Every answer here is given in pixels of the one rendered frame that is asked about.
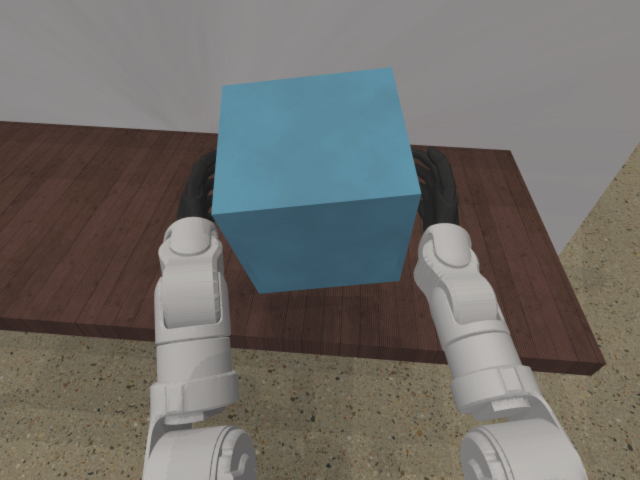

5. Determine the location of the table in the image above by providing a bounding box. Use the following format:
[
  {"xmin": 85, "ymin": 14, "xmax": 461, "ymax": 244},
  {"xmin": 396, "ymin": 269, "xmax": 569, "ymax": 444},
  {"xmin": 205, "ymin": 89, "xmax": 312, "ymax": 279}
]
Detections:
[{"xmin": 0, "ymin": 121, "xmax": 606, "ymax": 376}]

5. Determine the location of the robot right hand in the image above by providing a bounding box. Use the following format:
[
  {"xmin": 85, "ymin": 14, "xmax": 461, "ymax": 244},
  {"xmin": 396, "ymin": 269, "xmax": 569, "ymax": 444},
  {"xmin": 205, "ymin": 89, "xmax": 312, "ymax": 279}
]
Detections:
[{"xmin": 411, "ymin": 146, "xmax": 459, "ymax": 232}]

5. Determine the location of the right robot forearm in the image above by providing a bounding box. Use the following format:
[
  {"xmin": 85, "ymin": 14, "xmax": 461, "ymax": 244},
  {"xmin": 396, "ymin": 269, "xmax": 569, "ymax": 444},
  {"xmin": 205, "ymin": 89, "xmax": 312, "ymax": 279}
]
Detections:
[{"xmin": 414, "ymin": 223, "xmax": 588, "ymax": 480}]

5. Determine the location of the right robot upper arm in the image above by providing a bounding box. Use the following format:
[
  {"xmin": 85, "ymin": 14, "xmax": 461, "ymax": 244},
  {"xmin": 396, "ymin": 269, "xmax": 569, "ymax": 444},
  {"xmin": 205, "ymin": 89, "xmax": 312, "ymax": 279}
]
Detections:
[{"xmin": 460, "ymin": 418, "xmax": 586, "ymax": 480}]

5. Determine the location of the carton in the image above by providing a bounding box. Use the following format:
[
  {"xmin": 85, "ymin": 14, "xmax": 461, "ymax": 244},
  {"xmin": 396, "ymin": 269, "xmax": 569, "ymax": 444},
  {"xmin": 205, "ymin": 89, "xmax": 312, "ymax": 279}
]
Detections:
[{"xmin": 211, "ymin": 67, "xmax": 421, "ymax": 294}]

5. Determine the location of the left robot forearm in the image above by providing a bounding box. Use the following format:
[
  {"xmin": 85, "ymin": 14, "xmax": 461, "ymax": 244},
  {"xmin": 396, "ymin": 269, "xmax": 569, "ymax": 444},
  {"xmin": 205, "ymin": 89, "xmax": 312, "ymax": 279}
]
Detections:
[{"xmin": 142, "ymin": 217, "xmax": 239, "ymax": 480}]

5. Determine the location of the left robot upper arm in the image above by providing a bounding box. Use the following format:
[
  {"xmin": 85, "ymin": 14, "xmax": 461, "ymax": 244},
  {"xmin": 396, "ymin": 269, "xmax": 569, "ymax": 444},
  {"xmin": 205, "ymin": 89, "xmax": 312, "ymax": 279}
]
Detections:
[{"xmin": 144, "ymin": 425, "xmax": 257, "ymax": 480}]

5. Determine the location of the robot left hand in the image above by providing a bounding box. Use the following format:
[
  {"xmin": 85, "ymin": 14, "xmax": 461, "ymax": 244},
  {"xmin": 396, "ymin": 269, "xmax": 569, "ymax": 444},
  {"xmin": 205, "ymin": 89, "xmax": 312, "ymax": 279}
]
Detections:
[{"xmin": 176, "ymin": 150, "xmax": 217, "ymax": 222}]

